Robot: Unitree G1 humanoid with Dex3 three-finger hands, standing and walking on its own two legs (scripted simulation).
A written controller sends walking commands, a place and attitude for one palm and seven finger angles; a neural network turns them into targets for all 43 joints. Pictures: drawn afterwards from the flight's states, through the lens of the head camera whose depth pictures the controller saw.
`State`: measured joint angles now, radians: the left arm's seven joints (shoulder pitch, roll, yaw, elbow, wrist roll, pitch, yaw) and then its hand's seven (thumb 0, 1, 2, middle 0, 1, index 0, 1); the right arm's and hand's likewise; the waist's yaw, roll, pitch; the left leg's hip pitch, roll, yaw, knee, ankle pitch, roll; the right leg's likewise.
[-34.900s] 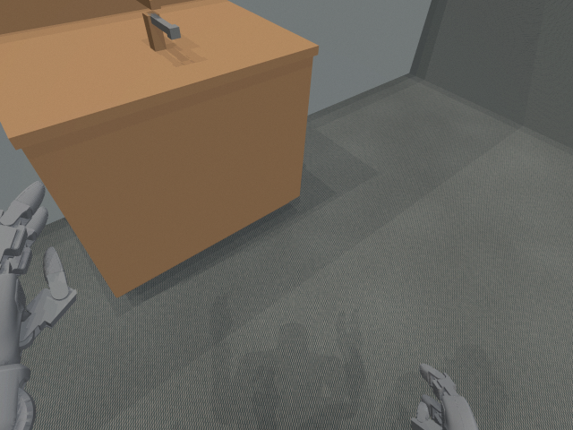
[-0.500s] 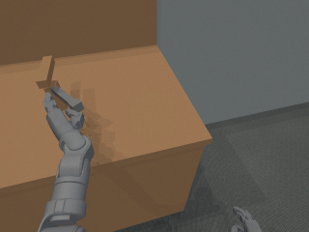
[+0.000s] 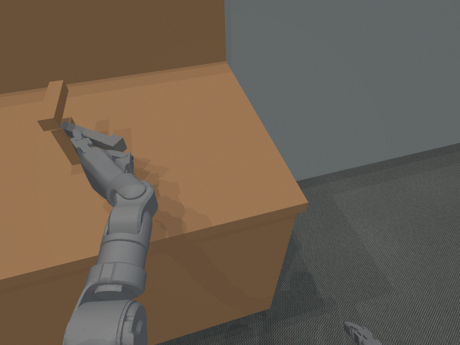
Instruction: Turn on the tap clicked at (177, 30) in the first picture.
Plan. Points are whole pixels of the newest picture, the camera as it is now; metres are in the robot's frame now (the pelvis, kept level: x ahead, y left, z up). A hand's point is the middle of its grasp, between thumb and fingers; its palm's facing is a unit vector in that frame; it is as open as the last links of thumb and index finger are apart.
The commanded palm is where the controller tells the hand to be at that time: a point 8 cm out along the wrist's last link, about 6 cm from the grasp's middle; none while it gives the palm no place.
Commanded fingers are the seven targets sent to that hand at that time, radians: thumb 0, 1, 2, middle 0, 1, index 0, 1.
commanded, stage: push the lever round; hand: left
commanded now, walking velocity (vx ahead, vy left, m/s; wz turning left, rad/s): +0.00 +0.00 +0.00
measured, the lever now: (115, 145) +0.44 +0.24 +0.12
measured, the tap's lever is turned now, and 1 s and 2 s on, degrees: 50 72 75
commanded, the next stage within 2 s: lift the hand up off the lever in 0.96 s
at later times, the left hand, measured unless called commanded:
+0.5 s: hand (138, 150) +0.43 +0.19 +0.12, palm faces +0.81 -0.58 -0.12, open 7.5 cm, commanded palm +0.39 +0.21 +0.12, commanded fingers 0.00 0.90 0.90 -0.15 -0.15 -0.15 -0.15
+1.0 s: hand (146, 138) +0.46 +0.18 +0.12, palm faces +0.80 -0.58 -0.13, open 7.7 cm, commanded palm +0.41 +0.20 +0.12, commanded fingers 0.00 0.90 0.90 -0.15 -0.15 -0.15 -0.15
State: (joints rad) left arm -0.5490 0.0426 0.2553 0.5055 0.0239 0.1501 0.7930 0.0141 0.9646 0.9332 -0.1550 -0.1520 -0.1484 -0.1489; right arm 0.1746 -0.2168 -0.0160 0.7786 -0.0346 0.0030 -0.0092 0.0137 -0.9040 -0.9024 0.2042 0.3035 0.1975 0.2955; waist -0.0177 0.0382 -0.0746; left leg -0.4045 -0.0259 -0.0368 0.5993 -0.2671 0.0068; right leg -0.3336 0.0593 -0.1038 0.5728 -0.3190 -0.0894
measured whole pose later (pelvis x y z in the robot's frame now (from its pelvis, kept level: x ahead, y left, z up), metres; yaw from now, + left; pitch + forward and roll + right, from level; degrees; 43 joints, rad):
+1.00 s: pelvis +0.00 -0.01 -0.01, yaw +0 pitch +9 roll +0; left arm -0.83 0.10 0.40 0.82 0.10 0.11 0.89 0.00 0.93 0.93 -0.16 -0.15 -0.14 -0.15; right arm 0.25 -0.23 -0.03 0.80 -0.07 -0.01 0.03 0.01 -0.91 -0.90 0.20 0.30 0.20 0.30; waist -0.08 0.03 -0.12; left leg -0.54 -0.02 -0.04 0.66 -0.28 -0.01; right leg -0.47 0.07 -0.11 0.64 -0.34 -0.10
